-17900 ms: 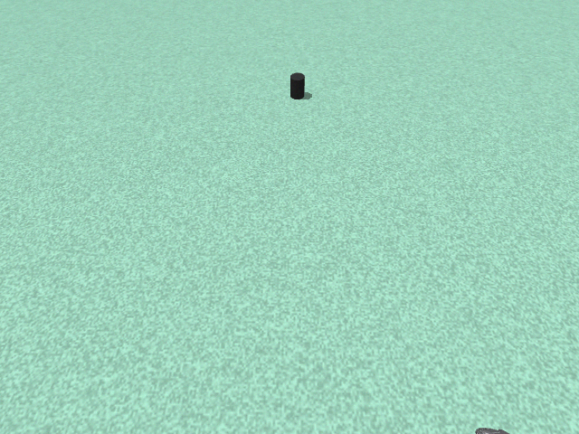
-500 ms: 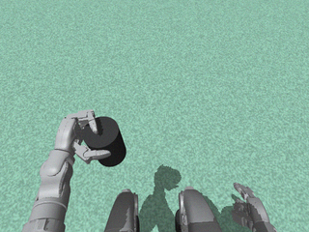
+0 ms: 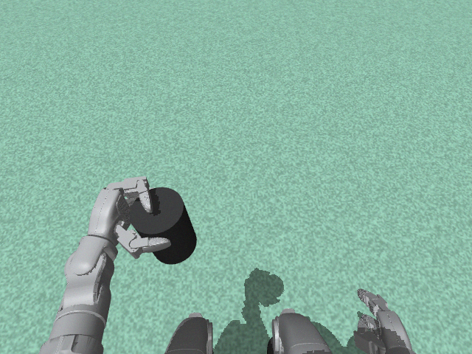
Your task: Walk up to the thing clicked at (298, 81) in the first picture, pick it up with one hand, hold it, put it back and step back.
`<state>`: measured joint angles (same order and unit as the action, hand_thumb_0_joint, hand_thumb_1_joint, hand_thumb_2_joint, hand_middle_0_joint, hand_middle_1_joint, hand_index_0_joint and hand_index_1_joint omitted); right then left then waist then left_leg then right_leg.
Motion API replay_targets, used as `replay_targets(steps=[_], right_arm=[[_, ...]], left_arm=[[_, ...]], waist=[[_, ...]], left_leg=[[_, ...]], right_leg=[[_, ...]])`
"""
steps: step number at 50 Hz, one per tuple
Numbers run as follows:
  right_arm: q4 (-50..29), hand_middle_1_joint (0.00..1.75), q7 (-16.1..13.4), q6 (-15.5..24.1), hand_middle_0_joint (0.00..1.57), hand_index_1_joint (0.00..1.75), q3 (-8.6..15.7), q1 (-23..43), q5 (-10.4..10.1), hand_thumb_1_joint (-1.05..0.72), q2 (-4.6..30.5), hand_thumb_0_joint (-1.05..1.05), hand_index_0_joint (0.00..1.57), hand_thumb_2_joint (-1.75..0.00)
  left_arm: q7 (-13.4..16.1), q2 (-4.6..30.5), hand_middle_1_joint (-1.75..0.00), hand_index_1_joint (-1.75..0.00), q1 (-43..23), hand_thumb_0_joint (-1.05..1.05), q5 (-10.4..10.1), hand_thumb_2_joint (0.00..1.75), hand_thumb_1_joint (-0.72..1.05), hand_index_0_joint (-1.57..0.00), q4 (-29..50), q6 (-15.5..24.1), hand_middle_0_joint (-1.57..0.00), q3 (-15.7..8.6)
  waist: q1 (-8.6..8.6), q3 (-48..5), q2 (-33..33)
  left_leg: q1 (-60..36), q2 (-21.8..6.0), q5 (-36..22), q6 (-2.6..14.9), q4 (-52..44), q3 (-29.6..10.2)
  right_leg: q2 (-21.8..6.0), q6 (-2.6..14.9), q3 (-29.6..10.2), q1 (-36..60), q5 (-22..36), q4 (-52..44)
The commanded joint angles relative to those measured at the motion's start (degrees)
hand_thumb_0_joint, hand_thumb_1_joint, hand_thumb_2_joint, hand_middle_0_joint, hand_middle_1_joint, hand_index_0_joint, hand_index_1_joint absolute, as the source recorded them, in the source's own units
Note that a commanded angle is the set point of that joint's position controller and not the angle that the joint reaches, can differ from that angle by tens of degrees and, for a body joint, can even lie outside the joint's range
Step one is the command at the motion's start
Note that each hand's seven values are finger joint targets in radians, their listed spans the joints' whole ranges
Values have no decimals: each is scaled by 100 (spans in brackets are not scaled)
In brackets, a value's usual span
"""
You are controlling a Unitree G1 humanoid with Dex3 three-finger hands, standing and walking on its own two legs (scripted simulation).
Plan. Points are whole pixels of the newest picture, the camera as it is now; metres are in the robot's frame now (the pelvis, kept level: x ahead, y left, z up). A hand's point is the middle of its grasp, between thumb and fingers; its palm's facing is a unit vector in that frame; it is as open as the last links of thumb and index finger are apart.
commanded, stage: lift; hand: left
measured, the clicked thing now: (166, 227) +0.32 +0.14 -0.03
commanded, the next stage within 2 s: hold in 0.32 s
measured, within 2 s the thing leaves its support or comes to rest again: neither
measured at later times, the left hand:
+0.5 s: hand (146, 204) +0.33 +0.16 +0.05, palm faces -0.19 -0.98 +0.01, open 8.0 cm
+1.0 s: hand (140, 203) +0.32 +0.16 +0.07, palm faces -0.17 -0.98 -0.01, open 8.3 cm
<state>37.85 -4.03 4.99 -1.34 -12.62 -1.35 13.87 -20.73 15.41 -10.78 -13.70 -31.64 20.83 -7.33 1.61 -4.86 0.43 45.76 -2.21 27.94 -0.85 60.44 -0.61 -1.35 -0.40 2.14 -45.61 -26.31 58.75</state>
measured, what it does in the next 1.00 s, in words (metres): stands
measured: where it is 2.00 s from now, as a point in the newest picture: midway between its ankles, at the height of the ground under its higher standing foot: outside the picture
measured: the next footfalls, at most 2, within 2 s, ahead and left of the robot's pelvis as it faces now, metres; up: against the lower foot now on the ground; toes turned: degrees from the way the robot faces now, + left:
none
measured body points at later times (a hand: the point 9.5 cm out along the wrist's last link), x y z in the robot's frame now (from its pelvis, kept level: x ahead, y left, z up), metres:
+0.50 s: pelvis +0.01 +0.00 +0.02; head +0.07 +0.00 +0.47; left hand +0.34 +0.21 +0.05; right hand +0.14 -0.25 -0.09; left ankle +0.02 +0.13 -0.67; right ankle +0.02 -0.13 -0.67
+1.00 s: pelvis +0.01 +0.00 +0.03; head +0.06 +0.01 +0.48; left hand +0.33 +0.21 +0.07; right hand +0.14 -0.25 -0.07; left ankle +0.02 +0.13 -0.67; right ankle +0.02 -0.13 -0.67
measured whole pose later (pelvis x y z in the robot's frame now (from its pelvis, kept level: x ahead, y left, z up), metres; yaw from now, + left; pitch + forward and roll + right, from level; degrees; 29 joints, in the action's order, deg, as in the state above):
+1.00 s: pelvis +0.01 +0.00 +0.03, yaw +0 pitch +7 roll -1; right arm 38.5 -5.4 3.4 -1.1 -13.4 -1.3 13.3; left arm -20.1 14.8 -7.6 -13.0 -29.4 20.4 -7.2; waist 1.4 -2.2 0.4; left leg 31.4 -2.3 24.7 -0.8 49.5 0.0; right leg -1.1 -0.5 1.9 -31.4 -23.0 47.7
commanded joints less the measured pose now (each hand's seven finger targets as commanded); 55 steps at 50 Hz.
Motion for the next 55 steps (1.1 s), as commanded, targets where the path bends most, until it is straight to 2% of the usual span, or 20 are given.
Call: replay_targets(steps=[1, 8, 11, 12, 14, 15, 17, 25, 28, 33, 34, 37, 40, 44, 45, 47, 49, 51, 52, 55], right_arm=[[-602, 30, -125, 253, 20, 30, 304, -23, 17, -91, 792, 0, 20, -90], [-566, 30, -165, 207, 20, 30, 314, -34, 53, -90, 798, 0, 20, -90], [-588, 30, -177, 185, 20, 30, 324, -25, 43, -90, 807, 0, 20, -89], [-568, 30, -179, 178, 20, 30, 306, -7, 47, -90, 802, 0, 20, -89], [-562, 30, -202, 169, 20, 30, 317, -41, 62, -91, 792, 0, 20, -90], [-572, 30, -205, 173, 20, 30, 307, -12, 43, -90, 801, 0, 20, -90], [-572, 30, -201, 169, 20, 30, 308, 15, 54, -91, 791, 0, 20, -90], [-637, 30, -191, 141, 20, 30, 320, 39, 39, -90, 792, 0, 20, -90], [-590, 30, -214, 106, 20, 30, 309, -46, 60, -90, 766, 0, 20, -90], [-621, 30, -240, 118, 20, 30, 303, 49, 25, -91, 751, 0, 20, -90], [-580, 30, -234, 120, 20, 30, 320, 26, 38, -91, 742, 0, 20, -90], [-606, 30, -232, 101, 20, 30, 322, 30, 38, -91, 755, 0, 20, -90], [-591, 30, -238, 90, 20, 30, 306, 28, 40, -91, 719, 0, 20, -90], [-614, 30, -221, 102, 20, 30, 310, 63, 27, -91, 737, 0, 20, -90], [-611, 30, -226, 103, 20, 30, 331, 57, 23, -91, 750, 0, 20, -90], [-617, 30, -230, 108, 20, 30, 306, 42, 19, -92, 721, 0, 20, -90], [-606, 30, -224, 108, 20, 30, 316, 42, 8, -92, 730, 0, 20, -90], [-598, 30, -235, 107, 20, 30, 323, 64, 7, -91, 726, 0, 20, -90], [-615, 30, -233, 98, 20, 30, 303, 53, 5, -91, 714, 0, 20, -90], [-605, 30, -239, 111, 20, 30, 309, 60, 2, -91, 714, 0, 20, -90]], left_arm=[[-106, 863, -135, -135, -1876, 0, -296, 117, 4, -125, 1556, 603, -124, -464], [-179, 795, -137, -137, -1802, 0, -281, 119, 6, -125, 1416, 619, -124, -446], [-159, 896, -137, -137, -1845, 0, -300, 119, 8, -126, 1457, 630, -125, -577], [-168, 782, -137, -137, -1747, 0, -290, 119, 7, -126, 1352, 621, -125, -446], [-155, 926, -137, -138, -1972, 0, -268, 118, 8, -127, 1646, 649, -126, -552], [-186, 743, -139, -139, -1690, 0, -301, 120, 6, -127, 1351, 618, -126, -431], [-176, 822, -138, -139, -1773, 0, -300, 118, 3, -127, 1428, 617, -126, -508], [-135, 731, -135, -135, -1775, 0, -285, 113, -6, -121, 1539, 622, -120, -430], [-52, 879, -135, -136, -1725, 0, -232, 115, -4, -122, 1635, 586, -121, -536], [-11, 602, -139, -140, -1520, 0, -284, 117, -9, -124, 1400, 505, -122, -389], [23, 849, -138, -139, -1831, 0, -250, 115, -10, -123, 1817, 550, -122, -522], [1, 730, -138, -139, -1515, 0, -176, 115, -10, -123, 1552, 524, -122, -380], [28, 853, -139, -140, -1597, 0, -193, 116, -7, -125, 1689, 533, -124, -518], [29, 698, -140, -140, -1568, 0, -218, 117, -9, -124, 1637, 498, -123, -405], [61, 883, -140, -140, -1707, 0, -206, 115, -10, -125, 1904, 515, -124, -528], [47, 770, -140, -141, -1603, 0, -193, 115, -11, -125, 1822, 502, -124, -370], [23, 721, -141, -141, -1425, 0, -217, 116, -11, -126, 1642, 457, -125, -405], [42, 934, -140, -141, -1733, 0, -233, 116, -12, -126, 2092, 503, -124, -530], [16, 724, -141, -141, -1585, 0, -228, 115, -10, -126, 1781, 451, -125, -359], [34, 760, -142, -142, -1511, 0, -206, 116, -9, -127, 1832, 421, -125, -381]], waist=[[19, -2016, 151], [68, -2000, 226], [0, -1902, 177], [34, -1819, 172], [30, -1936, 237], [69, -1831, 113], [-4, -1809, 223], [-18, -1702, 241], [0, -1825, 191], [61, -1509, -61], [2, -1613, 127], [19, -1530, 108], [-18, -1607, 134], [16, -1494, 206], [-38, -1570, 210], [42, -1491, 214], [27, -1484, 180], [-36, -1488, 259], [50, -1383, 234], [13, -1353, 114]], left_leg=[[-1373, 183, -1578, 93, -979, -16], [-1600, 187, -1801, 93, -1083, 45], [-1615, 182, -1741, 93, -1204, 44], [-1673, 172, -1760, 80, -1243, 25], [-1808, 172, -1853, 85, -1245, 51], [-1834, 159, -1907, 81, -1278, 24], [-1800, 171, -1915, 75, -1309, 27], [-1997, 151, -1913, 40, -1506, -4], [-2014, 167, -2028, 70, -1477, 59], [-1960, 177, -1843, 115, -1550, 103], [-1994, 177, -1834, 104, -1579, 107], [-2061, 184, -1822, 96, -1655, 102], [-2118, 189, -1846, 94, -1674, 110], [-2232, 164, -1934, 67, -1758, 74], [-2264, 162, -1969, 76, -1757, 81], [-2295, 169, -1978, 75, -1786, 74], [-2304, 170, -2066, 79, -1790, 77], [-2328, 170, -1931, 73, -1862, 78], [-2353, 160, -1871, 66, -1886, 71], [-2323, 176, -1878, 92, -1910, 88]], right_leg=[[143, 137, -70, 1298, 1661, -962], [148, 138, -106, 1488, 1927, -1123], [153, 138, -83, 1602, 1865, -1192], [169, 148, -57, 1530, 1834, -1184], [157, 140, -82, 1626, 1949, -1239], [185, 146, -49, 1617, 1955, -1240], [169, 150, -59, 1693, 1963, -1262], [194, 166, -16, 1730, 1890, -1350], [177, 149, -46, 1943, 2071, -1423], [142, 82, -99, 2053, 2039, -1611], [128, 97, -101, 2075, 2039, -1602], [145, 120, -72, 2093, 1968, -1639], [147, 111, -68, 2222, 2005, -1695], [174, 139, -24, 2192, 2002, -1692], [170, 129, -38, 2235, 2056, -1704], [172, 128, -30, 2263, 2056, -1718], [164, 126, -39, 2303, 2151, -1745], [164, 130, -37, 2315, 2025, -1791], [184, 135, -21, 2207, 1947, -1800], [165, 115, -26, 2339, 1999, -1874]])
